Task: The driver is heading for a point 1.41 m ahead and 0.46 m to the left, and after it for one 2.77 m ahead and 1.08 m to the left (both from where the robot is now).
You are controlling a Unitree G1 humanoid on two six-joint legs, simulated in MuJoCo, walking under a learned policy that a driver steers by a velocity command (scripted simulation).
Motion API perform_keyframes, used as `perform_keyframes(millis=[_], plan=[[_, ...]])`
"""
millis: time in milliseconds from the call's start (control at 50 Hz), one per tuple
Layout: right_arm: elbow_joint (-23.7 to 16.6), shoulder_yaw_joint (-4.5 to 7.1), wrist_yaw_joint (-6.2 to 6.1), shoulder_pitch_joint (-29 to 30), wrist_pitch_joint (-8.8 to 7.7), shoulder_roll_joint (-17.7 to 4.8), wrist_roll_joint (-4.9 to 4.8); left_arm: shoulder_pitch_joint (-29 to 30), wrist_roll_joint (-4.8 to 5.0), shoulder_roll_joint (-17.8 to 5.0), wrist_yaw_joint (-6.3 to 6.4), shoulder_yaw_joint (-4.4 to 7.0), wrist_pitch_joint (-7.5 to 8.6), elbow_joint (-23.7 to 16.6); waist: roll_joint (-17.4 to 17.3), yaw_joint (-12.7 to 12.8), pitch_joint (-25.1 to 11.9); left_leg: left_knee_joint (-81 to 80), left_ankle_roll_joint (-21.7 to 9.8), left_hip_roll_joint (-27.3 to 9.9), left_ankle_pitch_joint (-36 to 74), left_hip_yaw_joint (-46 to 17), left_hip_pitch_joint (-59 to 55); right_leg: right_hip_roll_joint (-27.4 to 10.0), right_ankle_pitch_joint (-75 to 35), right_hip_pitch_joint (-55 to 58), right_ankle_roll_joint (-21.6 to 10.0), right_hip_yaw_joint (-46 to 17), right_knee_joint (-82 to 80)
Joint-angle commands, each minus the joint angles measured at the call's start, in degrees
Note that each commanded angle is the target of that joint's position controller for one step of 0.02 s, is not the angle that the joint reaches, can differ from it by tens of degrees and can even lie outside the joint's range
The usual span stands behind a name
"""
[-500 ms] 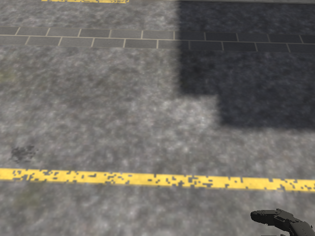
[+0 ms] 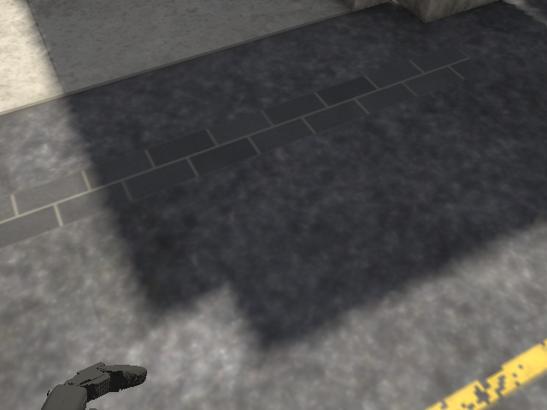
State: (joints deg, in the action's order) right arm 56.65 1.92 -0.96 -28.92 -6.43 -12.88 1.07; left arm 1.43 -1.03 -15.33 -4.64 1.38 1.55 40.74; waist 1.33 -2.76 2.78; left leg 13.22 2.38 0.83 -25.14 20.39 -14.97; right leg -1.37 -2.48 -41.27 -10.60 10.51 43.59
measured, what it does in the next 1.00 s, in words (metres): walks ahead, turning left: right foot, then left foot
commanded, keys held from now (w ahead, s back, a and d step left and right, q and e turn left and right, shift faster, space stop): w+q+shift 1.00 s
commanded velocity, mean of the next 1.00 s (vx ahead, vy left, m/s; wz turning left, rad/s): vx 1.00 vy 0.00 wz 0.55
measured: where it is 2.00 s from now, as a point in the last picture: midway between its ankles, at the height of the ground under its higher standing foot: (44, 112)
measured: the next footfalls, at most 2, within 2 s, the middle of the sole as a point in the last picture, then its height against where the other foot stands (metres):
right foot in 0.06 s outside the picture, level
left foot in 0.52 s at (250, 331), level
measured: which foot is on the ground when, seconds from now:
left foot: down 0.00-0.06, up 0.08-0.50, down 0.52-0.94, up 0.96-1.00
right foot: up 0.00-0.04, down 0.06-0.48, up 0.50-0.92, down 0.94-1.00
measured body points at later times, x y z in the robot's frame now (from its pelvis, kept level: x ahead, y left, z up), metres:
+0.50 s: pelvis +0.47 +0.02 +0.00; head +0.50 +0.02 +0.45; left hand +0.42 +0.27 -0.14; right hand +0.65 -0.21 -0.12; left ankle +0.64 +0.07 -0.70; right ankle +0.23 -0.03 -0.68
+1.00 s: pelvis +0.94 +0.09 +0.00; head +0.97 +0.12 +0.45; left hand +1.01 +0.41 -0.07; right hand +1.12 -0.17 -0.11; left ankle +0.70 +0.06 -0.62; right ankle +1.10 +0.02 -0.71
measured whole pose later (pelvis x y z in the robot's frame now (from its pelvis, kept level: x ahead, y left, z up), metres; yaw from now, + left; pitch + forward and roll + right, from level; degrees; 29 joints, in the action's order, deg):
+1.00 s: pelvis +0.94 +0.09 +0.00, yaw +35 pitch +3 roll -2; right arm 47.3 5.4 0.4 -21.9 -3.4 -20.9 -0.5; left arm -2.9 -3.3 -15.5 0.9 -0.4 5.2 35.5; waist -1.6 -5.4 2.0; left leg 65.5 -7.4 7.6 -23.2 -9.8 11.1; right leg -0.8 9.9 -28.9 1.8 -0.1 35.3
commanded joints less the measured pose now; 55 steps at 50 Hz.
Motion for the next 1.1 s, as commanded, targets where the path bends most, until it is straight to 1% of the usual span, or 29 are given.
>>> perform_keyframes(millis=[20, 40, 60, 80, 100, 140, 180, 220, 260, 320, 400, 440, 480, 500, 520, 540, 560, 580, 600, 660, 760, 840, 880, 920, 940, 960, 980, 1020, 1100], plan=[[-6.28, 2.85, -1.82, 7.48, 0.90, -14.79, 0.30, -19.03, -0.43, -6.66, 0.81, 2.15, 0.16, 2.65, -8.56, 14.87, -5.07, 21.10, -3.11, -16.26, 88.81, -3.33, 14.02, 6.40, 5.79, 29.28, -3.29, 0.18, -1.38], [-6.92, 2.77, -1.57, 9.54, 1.68, -14.53, 0.93, -31.20, -0.83, -8.70, 1.92, 3.66, 0.23, 7.02, -8.14, 19.45, -9.31, 36.00, -5.41, -16.34, 82.21, -5.55, 18.86, 6.43, 9.78, 41.77, -5.03, -4.58, -4.87], [-6.23, 2.86, -0.78, 9.93, 2.21, -12.66, 0.98, -33.80, -0.74, -10.71, 3.22, 5.20, -0.03, 9.15, -1.94, 19.40, -8.32, 59.21, -6.07, -8.74, 43.46, -5.59, 28.83, 2.75, 14.36, 49.43, -6.72, -12.06, -10.43], [-9.67, 0.62, -0.27, 4.57, 1.50, -3.34, 1.19, -27.67, -1.63, -15.76, 3.48, 5.78, 0.08, 7.99, 12.90, 8.03, -8.89, 80.44, -5.86, -2.02, -6.71, -10.91, 48.60, -8.90, 2.65, 57.79, -6.78, -29.11, -6.13], [-13.20, 0.13, 0.12, 4.19, 0.42, -4.41, -1.42, -27.73, -1.08, -16.02, 3.66, 6.08, 0.09, 6.63, 9.85, 8.76, -20.30, 83.33, -6.83, -0.84, -1.54, -22.74, 57.51, -16.93, 24.00, 64.17, -12.41, -49.18, -22.32], [-12.13, 0.64, 0.57, 10.50, 0.15, -7.82, -1.78, -22.35, -1.56, -8.56, 4.54, 4.60, 1.16, 6.91, -4.08, 6.03, -2.08, 76.95, -7.26, -5.49, 8.10, -23.06, 60.65, -16.64, 31.95, 44.37, -7.99, -41.59, -32.37], [-9.76, 0.18, 1.45, 8.20, 2.45, -5.22, -0.33, -19.71, -1.20, -4.96, 4.62, 3.26, 3.76, 7.31, -8.38, 1.41, 1.21, 70.24, -6.57, -8.98, 11.55, -26.16, 51.65, -13.75, 24.81, 29.83, -3.30, -30.93, -34.59], [-9.08, 0.17, 2.90, 7.79, 4.65, -3.61, -0.19, -19.33, -0.30, -4.23, 4.48, 2.73, 5.71, 8.93, -5.18, -1.08, 3.24, 63.92, -5.44, -10.49, 13.54, -26.82, 49.61, -10.49, 17.95, 24.56, 1.48, -21.35, -36.50], [-10.64, 0.40, 3.40, 14.20, 5.32, -3.90, -0.91, -21.34, -0.30, -4.24, 3.78, 2.74, 6.94, 9.74, -3.24, 1.15, 5.32, 56.61, -5.66, -9.86, 19.89, -24.75, 52.68, -6.96, 4.95, 25.78, 5.43, -12.21, -38.09], [-12.46, -0.12, 3.75, 20.98, 4.51, -2.71, -1.42, -24.41, 0.24, -3.10, 3.49, 2.15, 7.47, 10.75, -0.40, 3.64, 5.03, 44.38, -7.75, -6.76, 29.84, -17.65, 53.52, -2.45, -16.49, 32.01, 9.29, -0.85, -37.79], [-14.38, -0.67, 4.52, 25.93, 3.47, -3.10, -0.90, -26.26, 0.63, -5.08, 5.50, 1.46, 7.26, 11.21, 1.69, 3.88, 2.88, 27.87, -10.65, -1.35, 35.60, -9.00, 48.61, -4.50, -43.02, 42.78, 11.56, 4.43, -35.11], [-13.21, 0.07, 4.63, 21.01, 3.92, -5.73, -0.56, -25.01, 0.32, -8.15, 7.54, 1.97, 6.27, 10.65, 4.84, 0.03, -1.37, 25.09, -11.79, 2.46, 33.18, -7.02, 42.34, -7.37, -59.94, 48.54, 12.33, 5.35, -26.81], [-8.69, 2.19, 4.08, 3.86, 4.79, -10.58, -0.59, -19.39, -0.66, -11.58, 8.69, 3.16, 4.33, 8.52, 6.97, -9.52, -8.67, 26.64, -13.97, 5.56, 24.95, -8.52, 25.76, -9.90, -68.55, 46.16, 11.77, 4.20, -6.95], [-4.90, 3.90, 3.32, -9.66, 5.07, -13.35, -0.55, -13.62, -1.26, -12.97, 8.56, 3.82, 3.35, 6.65, 5.56, -16.69, -12.13, 24.67, -17.30, 3.71, 19.59, -14.26, 13.60, -9.80, -60.86, 38.14, 10.64, 2.52, 12.67], [-3.33, 5.06, 2.37, -12.41, 5.27, -14.20, -1.77, -9.64, -1.25, -9.83, 6.96, 3.46, 3.10, 6.22, -3.42, -17.77, -8.92, 19.51, -20.23, 0.84, 18.26, -19.29, 8.04, -0.22, -12.95, 26.50, 9.42, 2.98, 38.59], [-3.13, 5.02, 2.16, -5.81, 5.77, -15.19, -1.00, -9.28, -2.05, 0.72, 5.70, 0.49, 4.69, 1.40, -15.93, -7.25, -3.98, 25.60, -24.04, -3.47, 27.99, -34.75, 2.22, 7.04, 31.08, 0.44, 10.19, -3.77, 56.38], [-5.81, 5.00, 1.89, -1.11, 5.71, -16.78, 0.21, -13.74, -0.30, 1.48, 4.90, -0.92, 6.20, -4.08, -15.88, -2.34, -13.29, 10.99, -32.56, -12.81, 9.70, -60.24, -5.00, 5.92, 31.36, -11.22, 10.58, -15.37, 58.16], [-7.71, 4.81, 1.47, 1.42, 5.56, -13.28, 0.69, -12.25, -1.35, -2.38, 4.52, -1.01, 7.56, -3.76, -3.91, -2.01, -9.17, -0.42, -29.83, -15.11, -4.73, -66.48, 1.24, 2.33, 25.90, -12.17, 9.33, -17.50, 50.85], [-7.66, 4.15, 1.44, 3.87, 5.39, -10.50, 0.58, -11.21, -1.55, -4.64, 4.31, -0.41, 7.57, -3.00, 4.59, 0.87, -2.67, -2.80, -26.12, -13.50, -6.05, -61.90, 11.74, -0.27, 21.88, -9.08, 9.47, -16.64, 44.56], [-8.54, 3.19, 0.85, 6.65, 2.73, -9.89, -0.69, -10.35, -3.72, -4.00, 4.09, -1.34, 3.83, -3.91, 6.07, 5.66, 3.28, -4.48, -23.27, -6.37, 4.45, -50.31, 32.03, -4.83, 21.00, 0.51, 13.06, -15.24, 31.24], [-9.15, 4.34, 1.46, 2.99, 1.33, -12.24, -1.68, 3.67, -1.53, -1.82, 3.05, -2.99, 2.89, -10.20, -0.85, -0.52, 3.44, -3.74, -18.24, 1.23, 30.10, -39.68, 35.65, -3.44, 1.60, 10.18, 14.07, -9.56, 1.15], [-9.64, 5.38, 1.64, 0.71, 1.86, -13.60, -1.43, 7.23, -0.59, -2.63, 3.56, -2.91, 3.42, -12.55, -5.34, -3.98, -0.46, 1.84, -15.38, -0.70, 42.86, -41.89, 22.62, 0.43, -2.24, 12.77, 12.28, -9.87, -11.36], [-10.81, 5.83, 1.29, 3.31, 1.61, -15.25, -1.29, 1.23, -0.57, -5.96, 4.42, -1.52, 3.85, -11.17, -5.59, -0.69, -5.17, 9.84, -12.74, -0.92, 53.50, -42.81, 20.30, 2.96, 1.29, 23.97, 11.22, -10.86, -15.41], [-12.71, 6.37, 1.74, 9.87, 0.95, -18.08, -0.63, -19.57, -0.21, -11.81, 6.09, 1.33, 4.36, -6.21, -5.33, 11.71, -16.21, 32.95, -10.58, 0.91, 53.29, -41.72, 26.07, 0.24, 9.68, 46.44, 9.60, -13.11, -13.35], [-14.77, 4.49, 1.72, 11.67, 0.27, -11.04, -0.39, -32.82, -1.83, -15.70, 7.31, 3.03, 4.43, -3.96, 1.85, 15.82, -24.21, 52.17, -10.85, 3.70, 28.69, -37.55, 35.48, -11.89, 29.62, 60.44, 8.23, -24.57, -12.46], [-18.85, 2.08, 1.81, 3.97, 0.50, -3.88, -3.91, -27.31, -3.67, -19.77, 6.75, 3.81, 4.29, -4.77, 23.82, 6.73, -31.92, 67.41, -8.66, 8.87, -3.99, -30.92, 52.07, -28.13, 41.31, 70.12, 2.04, -59.56, -25.54], [-17.04, 1.87, 1.00, 5.90, 1.85, -8.76, -2.15, -20.59, -3.11, -14.88, 6.12, 4.12, 3.53, -5.96, 15.29, 6.39, -24.85, 71.36, -9.67, 2.64, 1.93, -28.37, 60.01, -25.64, 54.13, 63.36, 0.62, -61.83, -28.50], [-17.03, 2.52, 2.15, 13.83, 3.12, -10.97, 0.08, -17.19, -2.35, -6.52, 5.72, 2.14, 3.15, -4.58, 0.77, 6.70, -9.98, 66.28, -8.74, -1.77, 8.71, -25.67, 59.80, -19.55, 36.28, 47.48, 2.52, -40.66, -28.15], [-21.93, 0.88, 4.76, 19.63, 5.94, -5.86, 1.16, -22.68, -0.54, -3.91, 4.73, 1.50, 4.98, 2.48, 3.74, 3.37, -2.48, 63.57, -8.02, -6.76, 9.55, -25.26, 61.53, -15.90, 16.23, 37.69, 5.56, -21.69, -31.81]])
